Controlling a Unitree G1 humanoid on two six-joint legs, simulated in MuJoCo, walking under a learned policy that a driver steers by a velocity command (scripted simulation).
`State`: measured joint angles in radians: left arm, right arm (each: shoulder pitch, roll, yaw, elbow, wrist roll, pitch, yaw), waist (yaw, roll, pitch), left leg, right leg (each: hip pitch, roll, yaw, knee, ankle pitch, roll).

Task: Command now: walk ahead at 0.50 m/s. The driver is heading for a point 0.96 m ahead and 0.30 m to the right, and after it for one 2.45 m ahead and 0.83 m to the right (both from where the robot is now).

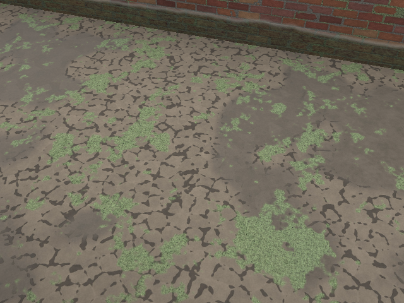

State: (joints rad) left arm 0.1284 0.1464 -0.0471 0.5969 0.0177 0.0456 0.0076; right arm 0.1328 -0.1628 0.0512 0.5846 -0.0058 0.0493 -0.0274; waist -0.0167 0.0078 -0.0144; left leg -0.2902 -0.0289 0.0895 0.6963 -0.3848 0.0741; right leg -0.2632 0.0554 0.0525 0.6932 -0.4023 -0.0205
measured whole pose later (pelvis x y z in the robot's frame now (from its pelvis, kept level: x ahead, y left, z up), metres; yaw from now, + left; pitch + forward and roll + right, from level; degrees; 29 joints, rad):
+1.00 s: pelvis +0.00 +0.00 +0.03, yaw +0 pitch +0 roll +0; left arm 0.14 0.16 -0.03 0.65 0.00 0.05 0.01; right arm 0.19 -0.19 0.03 0.71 0.01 0.05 -0.02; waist -0.03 0.00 0.00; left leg -0.17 -0.05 0.09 0.39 -0.22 0.08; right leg -0.15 0.04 0.07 0.40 -0.24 -0.01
